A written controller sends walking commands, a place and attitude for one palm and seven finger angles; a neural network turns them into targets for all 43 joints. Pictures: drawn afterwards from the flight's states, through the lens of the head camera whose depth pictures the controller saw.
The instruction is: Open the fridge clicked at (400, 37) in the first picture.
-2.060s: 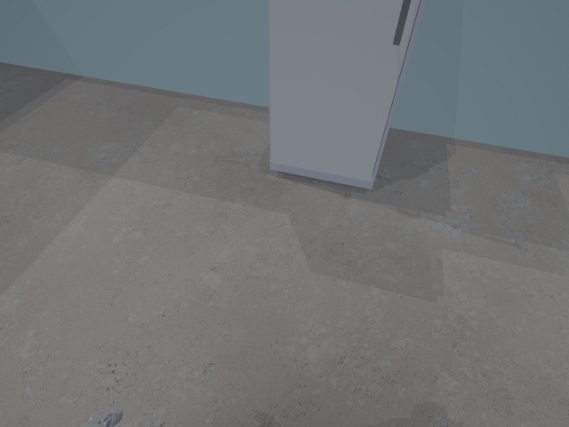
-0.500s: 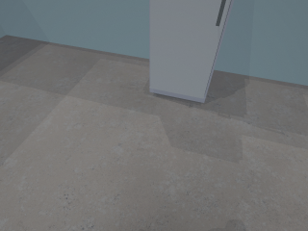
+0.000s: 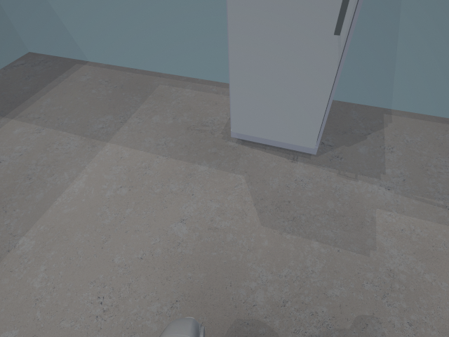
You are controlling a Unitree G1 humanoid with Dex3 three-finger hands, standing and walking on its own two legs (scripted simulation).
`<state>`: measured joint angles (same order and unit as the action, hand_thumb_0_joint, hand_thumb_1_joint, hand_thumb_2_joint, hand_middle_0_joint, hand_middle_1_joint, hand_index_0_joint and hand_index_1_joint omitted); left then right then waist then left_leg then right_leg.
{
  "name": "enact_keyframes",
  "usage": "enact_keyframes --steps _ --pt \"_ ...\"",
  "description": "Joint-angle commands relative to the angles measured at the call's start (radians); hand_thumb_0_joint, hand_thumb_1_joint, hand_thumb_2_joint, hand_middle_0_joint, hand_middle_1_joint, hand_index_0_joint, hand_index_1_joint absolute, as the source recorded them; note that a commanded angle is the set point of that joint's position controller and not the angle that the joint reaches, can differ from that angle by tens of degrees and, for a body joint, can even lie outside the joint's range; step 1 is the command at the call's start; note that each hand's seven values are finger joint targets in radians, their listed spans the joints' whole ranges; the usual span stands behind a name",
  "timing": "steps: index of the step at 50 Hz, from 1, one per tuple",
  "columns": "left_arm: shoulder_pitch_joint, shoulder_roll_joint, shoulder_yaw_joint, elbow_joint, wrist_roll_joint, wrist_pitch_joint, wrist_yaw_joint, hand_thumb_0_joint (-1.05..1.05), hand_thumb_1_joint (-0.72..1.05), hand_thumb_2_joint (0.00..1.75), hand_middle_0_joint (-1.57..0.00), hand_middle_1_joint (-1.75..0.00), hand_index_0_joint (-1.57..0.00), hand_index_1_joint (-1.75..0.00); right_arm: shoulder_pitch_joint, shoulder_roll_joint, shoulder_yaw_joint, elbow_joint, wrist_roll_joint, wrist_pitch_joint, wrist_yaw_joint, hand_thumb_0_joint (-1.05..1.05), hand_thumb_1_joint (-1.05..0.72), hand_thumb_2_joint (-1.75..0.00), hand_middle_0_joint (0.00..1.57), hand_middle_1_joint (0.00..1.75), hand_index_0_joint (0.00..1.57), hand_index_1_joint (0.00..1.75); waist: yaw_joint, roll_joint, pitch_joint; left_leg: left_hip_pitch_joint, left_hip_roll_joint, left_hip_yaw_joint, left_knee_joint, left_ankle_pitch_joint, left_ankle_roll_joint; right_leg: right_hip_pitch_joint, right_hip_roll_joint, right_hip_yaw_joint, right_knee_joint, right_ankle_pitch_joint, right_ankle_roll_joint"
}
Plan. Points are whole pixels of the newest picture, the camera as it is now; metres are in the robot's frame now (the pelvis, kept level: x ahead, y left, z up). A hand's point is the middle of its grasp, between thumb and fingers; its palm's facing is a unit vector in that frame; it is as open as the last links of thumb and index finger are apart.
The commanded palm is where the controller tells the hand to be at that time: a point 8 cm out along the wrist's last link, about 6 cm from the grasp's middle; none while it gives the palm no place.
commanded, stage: walk to a spot facing it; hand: right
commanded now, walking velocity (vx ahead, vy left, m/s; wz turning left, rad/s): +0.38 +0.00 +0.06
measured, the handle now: out of the picture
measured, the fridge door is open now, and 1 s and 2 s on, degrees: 0 0 0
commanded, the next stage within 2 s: turn to face it in 0.90 s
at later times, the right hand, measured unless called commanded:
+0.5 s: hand (312, 299) +0.25 -0.16 -0.18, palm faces +0.06 +0.98 -0.20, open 7.2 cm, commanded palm none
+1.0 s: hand (321, 217) +0.46 -0.20 -0.17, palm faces +0.02 +0.99 -0.15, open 7.4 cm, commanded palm none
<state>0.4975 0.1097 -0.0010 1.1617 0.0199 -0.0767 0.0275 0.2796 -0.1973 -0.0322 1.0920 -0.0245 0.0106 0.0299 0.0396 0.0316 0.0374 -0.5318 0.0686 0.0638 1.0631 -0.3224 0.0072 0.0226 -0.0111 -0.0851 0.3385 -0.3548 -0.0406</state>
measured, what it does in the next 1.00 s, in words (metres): walks ahead: left foot, then right foot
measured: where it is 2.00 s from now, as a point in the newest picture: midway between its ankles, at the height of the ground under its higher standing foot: (241, 267)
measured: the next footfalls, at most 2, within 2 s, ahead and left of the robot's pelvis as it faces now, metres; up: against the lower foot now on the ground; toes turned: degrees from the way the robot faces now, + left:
left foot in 0.22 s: +0.26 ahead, +0.14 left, +0.00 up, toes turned +9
right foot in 0.66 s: +0.40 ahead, -0.12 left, +0.00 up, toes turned -13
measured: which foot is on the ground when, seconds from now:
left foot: up 0.00-0.20, down 0.22-0.66, up 0.68-1.00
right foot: down 0.00-0.22, up 0.24-0.64, down 0.66-1.00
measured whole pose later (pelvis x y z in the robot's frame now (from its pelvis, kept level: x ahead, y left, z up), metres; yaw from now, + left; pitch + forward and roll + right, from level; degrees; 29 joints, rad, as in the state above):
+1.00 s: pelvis +0.42 -0.02 +0.00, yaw +2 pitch -2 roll +0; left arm 0.38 0.13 0.04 1.12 0.02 -0.07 0.02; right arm 0.23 -0.18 -0.07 1.06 -0.03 0.02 0.02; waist 0.00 0.04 0.04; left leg -0.60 0.12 0.07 0.98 -0.15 -0.02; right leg -0.02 -0.04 -0.27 0.33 -0.27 -0.03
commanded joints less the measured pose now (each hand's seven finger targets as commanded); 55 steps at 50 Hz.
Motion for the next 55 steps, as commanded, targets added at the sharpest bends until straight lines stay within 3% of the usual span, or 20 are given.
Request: enact_keyframes --steps 1,5,7,9,10,11,12,15,19,22,28,31,32,33,34,37,41,47,52,55 --pt "0.088 0.142 0.030 0.007 -0.003 -0.024 0.018 0.00 0.90 0.90 -0.20 -0.30 -0.20 -0.30 -0.187 -0.004 -0.005 -0.143 0.003 -0.036 0.007 0.00 -0.90 -0.90 0.20 0.30 0.20 0.30 -0.001 -0.163 0.145 -0.148 0.018 0.054 -0.179 0.119 -0.007 -0.006 -0.208 0.099 -0.171 0.532 -0.095" --pt "0.107 0.154 0.034 0.032 -0.001 -0.019 0.018 0.00 0.90 0.90 -0.20 -0.30 -0.20 -0.30 -0.237 0.000 -0.008 -0.158 0.009 -0.043 0.003 0.00 -0.90 -0.90 0.20 0.30 0.20 0.30 -0.001 -0.177 0.136 0.026 -0.031 0.093 -0.368 0.146 0.030 -0.027 -0.225 0.059 -0.134 0.731 -0.096" --pt "0.094 0.176 0.045 0.037 -0.002 -0.016 0.018 0.00 0.90 0.90 -0.20 -0.30 -0.20 -0.30 -0.145 -0.022 -0.017 -0.133 0.005 -0.048 -0.005 0.00 -0.90 -0.90 0.20 0.30 0.20 0.30 -0.048 -0.165 0.060 0.151 -0.066 0.102 -0.404 0.125 0.060 0.012 -0.241 0.040 -0.001 0.950 -0.087" --pt "0.059 0.191 0.051 0.025 -0.008 -0.013 0.016 0.00 0.90 0.90 -0.20 -0.30 -0.20 -0.30 0.070 -0.065 -0.037 -0.071 -0.005 -0.059 -0.013 0.00 -0.90 -0.90 0.20 0.30 0.20 0.30 -0.147 -0.142 -0.049 0.431 -0.087 0.102 -0.502 0.189 0.079 -0.054 -0.204 0.004 0.273 0.942 -0.045" --pt "0.065 0.164 0.049 0.011 -0.016 -0.012 0.004 0.00 0.90 0.90 -0.20 -0.30 -0.20 -0.30 0.208 -0.138 -0.058 -0.034 -0.015 -0.075 -0.023 0.00 -0.90 -0.90 0.20 0.30 0.20 0.30 -0.202 -0.039 -0.145 0.695 0.048 -0.049 -0.522 0.191 0.130 -0.262 -0.162 -0.001 0.546 0.683 -0.015" --pt "0.124 0.098 0.041 -0.018 -0.026 -0.017 -0.001 0.00 0.90 0.90 -0.20 -0.30 -0.20 -0.30 0.302 -0.235 -0.084 -0.013 -0.011 -0.080 -0.038 0.00 -0.90 -0.90 0.20 0.30 0.20 0.30 -0.191 0.186 -0.291 0.895 0.355 -0.520 -0.612 0.243 0.253 -0.526 0.005 -0.018 0.916 -0.087 0.026" --pt "0.051 0.104 0.044 -0.046 -0.029 -0.010 0.001 0.00 0.90 0.90 -0.20 -0.30 -0.20 -0.30 0.278 -0.252 -0.088 -0.013 0.013 -0.074 -0.043 0.00 -0.90 -0.90 0.20 0.30 0.20 0.30 -0.181 0.105 -0.252 0.799 0.426 -0.638 -0.739 0.190 0.293 -0.580 -0.012 0.098 1.100 -0.185 -0.004" --pt "-0.064 0.071 0.053 -0.070 -0.009 0.013 -0.014 0.00 0.90 0.90 -0.20 -0.30 -0.20 -0.30 0.036 -0.116 -0.045 -0.060 0.009 -0.077 -0.046 0.00 -0.90 -0.90 0.20 0.30 0.20 0.30 -0.071 -0.012 0.045 0.321 0.328 -0.358 -0.838 -0.025 0.197 -0.588 -0.139 0.121 1.055 0.006 -0.002" --pt "-0.005 0.031 0.055 -0.064 0.006 0.062 -0.025 0.00 0.90 0.90 -0.20 -0.30 -0.20 -0.30 -0.028 -0.057 -0.024 -0.065 -0.003 -0.087 -0.047 0.00 -0.90 -0.90 0.20 0.30 0.20 0.30 0.022 0.045 0.073 0.089 0.227 -0.099 -0.900 -0.018 0.131 -0.475 -0.157 0.067 0.849 0.060 0.038" --pt "-0.091 0.033 0.059 -0.113 0.006 0.067 -0.041 0.00 0.90 0.90 -0.20 -0.30 -0.20 -0.30 -0.019 -0.063 -0.029 -0.066 -0.005 -0.091 -0.044 0.00 -0.90 -0.90 0.20 0.30 0.20 0.30 0.018 0.085 0.091 0.067 0.200 -0.047 -0.931 -0.049 0.130 -0.463 -0.170 0.034 0.673 0.149 0.057" --pt "-0.302 0.072 0.058 -0.196 0.003 0.035 -0.063 0.00 0.90 0.90 -0.20 -0.30 -0.20 -0.30 0.091 -0.114 -0.037 -0.040 -0.007 -0.089 -0.039 0.00 -0.90 -0.90 0.20 0.30 0.20 0.30 -0.056 0.058 0.079 0.295 0.225 -0.064 -0.857 0.024 0.136 -0.469 -0.130 -0.022 0.364 0.129 0.046" --pt "-0.215 0.116 0.068 -0.169 0.008 0.019 -0.056 0.00 0.90 0.90 -0.20 -0.30 -0.20 -0.30 0.101 -0.129 -0.041 -0.032 -0.001 -0.081 -0.037 0.00 -0.90 -0.90 0.20 0.30 0.20 0.30 -0.006 -0.034 0.015 0.287 0.184 -0.003 -0.678 0.142 0.105 -0.225 -0.070 -0.082 0.206 0.128 0.036" --pt "-0.097 0.176 0.082 -0.134 0.012 0.013 -0.047 0.00 0.90 0.90 -0.20 -0.30 -0.20 -0.30 0.107 -0.100 -0.036 -0.036 0.003 -0.079 -0.033 0.00 -0.90 -0.90 0.20 0.30 0.20 0.30 0.043 -0.165 -0.045 0.198 0.120 0.059 -0.464 0.191 0.071 -0.030 -0.105 -0.007 0.148 0.088 0.010" --pt "0.040 0.291 0.112 -0.106 0.026 0.006 -0.037 0.00 0.90 0.90 -0.20 -0.30 -0.20 -0.30 0.114 -0.042 -0.027 -0.062 0.012 -0.080 -0.024 0.00 -0.90 -0.90 0.20 0.30 0.20 0.30 0.087 -0.414 -0.115 -0.012 -0.011 0.149 -0.126 -0.032 0.008 0.137 -0.356 0.360 0.012 0.025 -0.082" --pt "0.101 0.323 0.113 -0.090 0.014 0.014 -0.026 0.00 0.90 0.90 -0.20 -0.30 -0.20 -0.30 0.042 -0.058 -0.022 -0.105 0.005 -0.086 -0.023 0.00 -0.90 -0.90 0.20 0.30 0.20 0.30 0.103 -0.391 -0.112 -0.149 -0.044 0.059 0.088 -0.254 0.003 0.169 -0.467 0.518 -0.087 0.093 -0.156" --pt "-0.077 0.201 0.076 -0.120 0.004 -0.001 -0.010 0.00 0.90 0.90 -0.20 -0.30 -0.20 -0.30 -0.017 -0.062 -0.034 -0.077 0.000 -0.077 -0.014 0.00 -0.90 -0.90 0.20 0.30 0.20 0.30 0.029 -0.120 0.007 -0.162 0.067 -0.040 0.196 -0.055 0.003 -0.038 -0.397 0.317 -0.104 0.250 -0.115" --pt "-0.126 0.136 0.065 -0.112 0.000 -0.018 -0.002 0.00 0.90 0.90 -0.20 -0.30 -0.20 -0.30 0.074 0.007 -0.033 -0.034 -0.008 -0.031 -0.015 0.00 -0.90 -0.90 0.20 0.30 0.20 0.30 -0.042 -0.129 0.014 -0.075 0.068 -0.037 0.136 0.085 -0.025 -0.135 -0.301 0.059 -0.138 0.351 -0.069" --pt "-0.090 0.139 0.063 -0.080 -0.003 -0.015 0.000 0.00 0.90 0.90 -0.20 -0.30 -0.20 -0.30 -0.024 0.010 -0.038 -0.079 -0.005 -0.007 -0.008 0.00 -0.90 -0.90 0.20 0.30 0.20 0.30 -0.048 -0.148 0.088 -0.136 0.073 -0.009 -0.065 0.187 -0.035 -0.107 -0.298 -0.061 -0.174 0.387 -0.076" --pt "-0.022 0.140 0.062 -0.042 0.010 0.001 0.001 0.00 0.90 0.90 -0.20 -0.30 -0.20 -0.30 -0.146 0.018 -0.027 -0.120 -0.001 -0.023 -0.014 0.00 -0.90 -0.90 0.20 0.30 0.20 0.30 0.000 -0.141 0.123 -0.019 0.036 0.047 -0.360 0.134 -0.008 -0.075 -0.313 -0.081 -0.082 0.589 -0.083" --pt "-0.040 0.159 0.058 -0.032 0.002 0.012 0.003 0.00 0.90 0.90 -0.20 -0.30 -0.20 -0.30 0.001 -0.008 -0.027 -0.072 -0.006 -0.044 -0.025 0.00 -0.90 -0.90 0.20 0.30 0.20 0.30 -0.068 -0.115 0.022 0.261 -0.023 0.090 -0.491 0.201 0.006 -0.104 -0.280 -0.080 0.119 0.712 -0.053"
